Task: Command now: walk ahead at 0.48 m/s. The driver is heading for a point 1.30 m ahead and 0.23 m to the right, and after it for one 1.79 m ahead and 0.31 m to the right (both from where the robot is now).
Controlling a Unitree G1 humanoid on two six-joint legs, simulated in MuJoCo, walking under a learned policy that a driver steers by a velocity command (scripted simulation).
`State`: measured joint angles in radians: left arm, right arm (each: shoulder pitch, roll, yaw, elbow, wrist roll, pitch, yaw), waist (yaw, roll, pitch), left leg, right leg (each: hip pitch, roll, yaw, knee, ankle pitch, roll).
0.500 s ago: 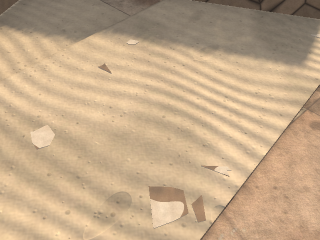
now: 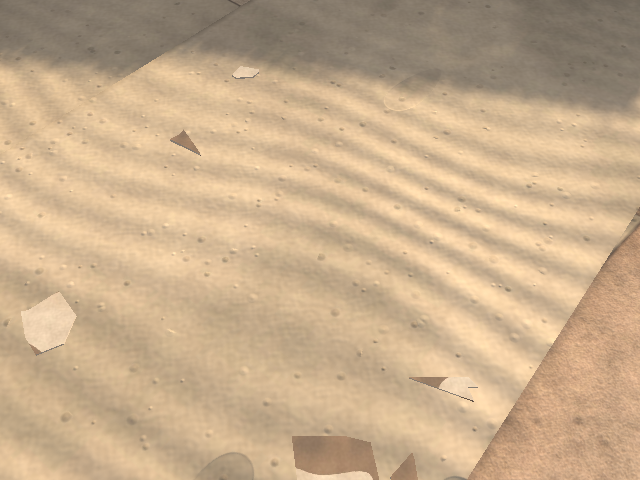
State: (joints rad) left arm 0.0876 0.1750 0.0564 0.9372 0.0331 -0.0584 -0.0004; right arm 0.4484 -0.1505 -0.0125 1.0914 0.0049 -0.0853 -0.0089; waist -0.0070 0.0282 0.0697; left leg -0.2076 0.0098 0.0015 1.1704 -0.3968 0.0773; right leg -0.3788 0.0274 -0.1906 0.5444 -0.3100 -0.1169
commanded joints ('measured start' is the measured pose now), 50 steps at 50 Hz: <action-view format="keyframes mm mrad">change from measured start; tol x32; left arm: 1 200 88 22 55 7 5 1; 50 355 81 10 146 -6 48 39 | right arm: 1 -103 -99 -38 -119 -10 -7 8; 50 -184 -86 -64 -72 -38 77 5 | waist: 1 52 -3 -86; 14 -27 -154 -65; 18 -66 243 -364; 50 -14 -157 62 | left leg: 1 -545 58 -20 376 39 41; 15 -96 -26 159 -493 260 10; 18 172 410 -490 -833 749 270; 22 -117 240 -178 -915 409 145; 26 -75 182 -37 -873 598 125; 33 -230 130 -63 -908 -127 1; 38 78 43 9 -785 273 -53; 50 -288 1 89 -390 2 -24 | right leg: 1 413 -338 457 -354 -157 -126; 6 -11 -333 211 -430 272 -120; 14 261 -254 29 -161 954 -35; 16 240 -203 7 66 817 22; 18 69 24 61 553 -261 95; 35 -21 -184 362 -365 -199 66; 50 328 -304 416 -443 -150 -12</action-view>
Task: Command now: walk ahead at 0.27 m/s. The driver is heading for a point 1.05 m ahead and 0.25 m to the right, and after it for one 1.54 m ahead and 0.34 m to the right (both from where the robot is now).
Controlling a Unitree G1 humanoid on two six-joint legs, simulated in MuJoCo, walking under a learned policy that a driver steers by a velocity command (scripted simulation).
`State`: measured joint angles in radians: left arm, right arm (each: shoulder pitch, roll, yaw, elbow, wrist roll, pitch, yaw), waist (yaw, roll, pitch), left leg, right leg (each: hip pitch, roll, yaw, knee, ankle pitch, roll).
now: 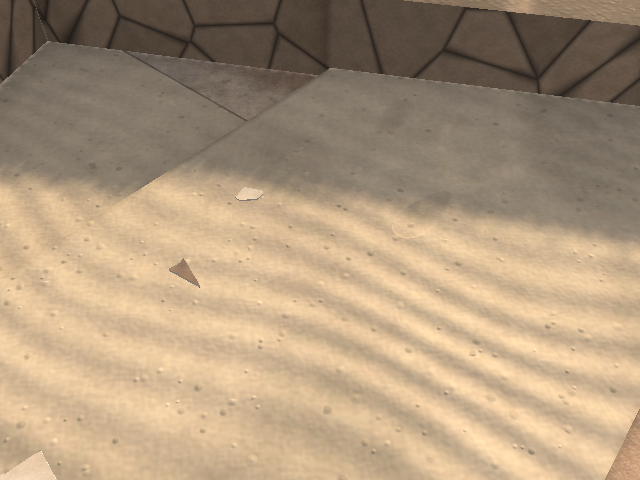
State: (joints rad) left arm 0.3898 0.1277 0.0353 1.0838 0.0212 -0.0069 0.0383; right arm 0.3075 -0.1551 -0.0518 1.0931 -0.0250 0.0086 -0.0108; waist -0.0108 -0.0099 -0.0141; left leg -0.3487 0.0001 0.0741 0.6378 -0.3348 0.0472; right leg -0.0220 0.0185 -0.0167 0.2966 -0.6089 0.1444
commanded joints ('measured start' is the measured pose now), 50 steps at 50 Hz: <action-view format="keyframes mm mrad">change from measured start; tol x32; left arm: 1 -29 116 31 -8 21 -11 -5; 23 -419 109 32 -272 0 -41 -74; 29 178 347 111 -113 30 -77 -45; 50 187 140 12 -25 4 -104 -19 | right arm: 1 11 -101 -39 -76 -1 -15 5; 5 475 -122 -65 65 -10 -16 -17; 8 85 -142 -33 -62 -4 -56 2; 29 183 -28 -1 -91 21 -112 17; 50 -393 -80 17 -262 8 -65 42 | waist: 1 -76 -90 95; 6 -118 362 163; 9 24 -7 199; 26 34 79 103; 29 131 -346 -153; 50 44 -68 133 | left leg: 1 -37 -1 51 182 -102 11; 4 455 -44 58 -152 -167 42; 6 265 331 -814 -618 -726 225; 25 272 253 -143 -447 215 159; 27 190 163 -45 -107 485 117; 30 -372 0 -116 639 -118 72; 50 -274 26 52 -57 297 54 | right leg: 1 -56 -252 160 -158 318 -242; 7 -666 -41 58 886 125 -246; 22 -547 -91 -55 333 450 -174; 27 -73 -3 -110 177 403 -243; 30 177 -408 672 -161 -123 -373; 37 -57 -229 139 -158 623 -296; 50 153 -226 -3 -115 1092 -301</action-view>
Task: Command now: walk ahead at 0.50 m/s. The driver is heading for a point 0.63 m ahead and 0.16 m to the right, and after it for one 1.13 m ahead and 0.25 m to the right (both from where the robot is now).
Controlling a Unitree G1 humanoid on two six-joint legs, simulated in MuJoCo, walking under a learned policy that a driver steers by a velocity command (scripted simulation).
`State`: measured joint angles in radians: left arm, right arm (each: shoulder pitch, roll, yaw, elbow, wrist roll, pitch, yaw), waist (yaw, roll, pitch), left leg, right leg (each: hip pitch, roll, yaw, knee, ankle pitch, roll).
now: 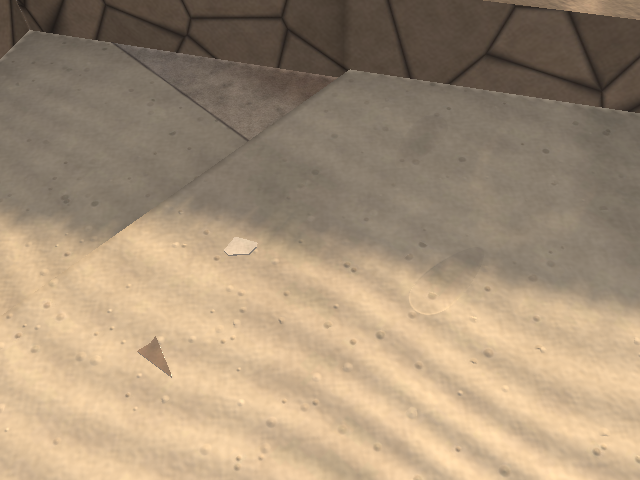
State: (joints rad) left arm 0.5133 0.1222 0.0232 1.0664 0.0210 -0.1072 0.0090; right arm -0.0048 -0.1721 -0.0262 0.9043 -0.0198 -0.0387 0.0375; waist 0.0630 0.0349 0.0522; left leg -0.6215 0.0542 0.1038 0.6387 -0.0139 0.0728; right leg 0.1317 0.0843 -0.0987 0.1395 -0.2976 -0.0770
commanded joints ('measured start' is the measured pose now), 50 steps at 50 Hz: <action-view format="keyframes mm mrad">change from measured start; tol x32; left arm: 1 47 155 26 -7 5 -3 13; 26 -516 93 22 -267 10 83 -61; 50 -94 286 82 -215 -18 86 12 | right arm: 1 -53 -71 -13 -69 3 -22 -11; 6 484 -281 -92 63 -52 -49 -45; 50 50 -151 -21 -204 -3 20 -43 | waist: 1 -49 -120 51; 6 -170 173 -359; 50 0 -113 -86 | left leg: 1 53 -51 31 -75 -63 47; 4 437 -105 23 -171 -90 108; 6 1010 395 -657 -250 -228 291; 12 442 212 -228 -493 -126 100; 30 767 220 179 -155 889 26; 32 645 212 183 231 684 19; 34 -33 -94 38 870 -545 -59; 50 -43 -16 -96 210 -106 -118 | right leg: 1 15 -297 68 90 900 -77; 4 -34 -277 64 475 1046 -57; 6 -645 -41 14 1156 -108 -8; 7 -720 -52 152 1246 -166 -25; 22 -778 -167 24 672 334 14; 31 -468 6 -86 456 40 -139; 34 150 -423 816 181 19 -396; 42 -286 -200 271 169 961 -193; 50 -136 -167 334 263 984 -83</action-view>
